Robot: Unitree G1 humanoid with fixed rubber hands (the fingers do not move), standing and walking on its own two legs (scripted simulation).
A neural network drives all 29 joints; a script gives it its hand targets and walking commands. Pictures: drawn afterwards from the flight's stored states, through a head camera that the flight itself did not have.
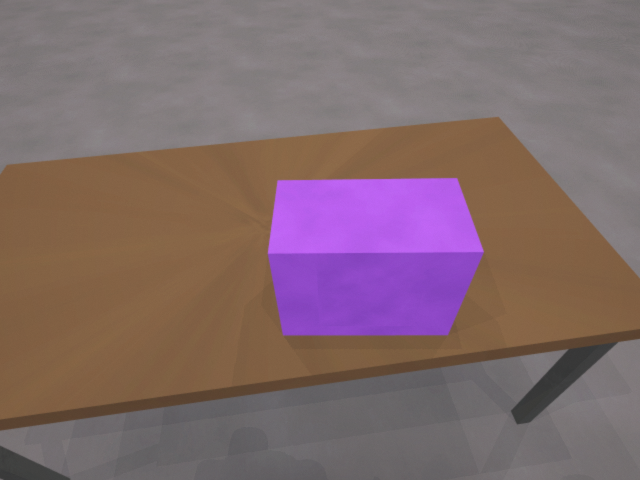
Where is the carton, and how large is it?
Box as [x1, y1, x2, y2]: [268, 178, 483, 334]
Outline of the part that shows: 457,179 426,178 278,180 268,248 268,256 283,334 447,334 483,252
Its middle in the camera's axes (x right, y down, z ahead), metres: +0.08 +0.03 +0.68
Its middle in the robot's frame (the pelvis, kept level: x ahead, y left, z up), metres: +0.49 -0.05 -0.05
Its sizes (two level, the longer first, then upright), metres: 0.298 0.163 0.227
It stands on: a table, 0.61 m high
